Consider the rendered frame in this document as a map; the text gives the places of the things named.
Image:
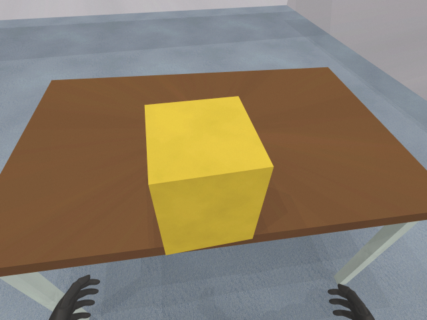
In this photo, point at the carton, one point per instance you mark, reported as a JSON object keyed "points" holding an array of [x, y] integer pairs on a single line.
{"points": [[208, 172]]}

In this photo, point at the robot right hand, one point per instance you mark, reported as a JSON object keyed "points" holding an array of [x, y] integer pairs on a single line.
{"points": [[358, 309]]}

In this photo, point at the table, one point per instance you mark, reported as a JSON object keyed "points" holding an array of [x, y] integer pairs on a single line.
{"points": [[75, 190]]}

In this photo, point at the robot left hand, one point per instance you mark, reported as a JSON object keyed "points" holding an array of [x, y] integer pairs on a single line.
{"points": [[68, 304]]}

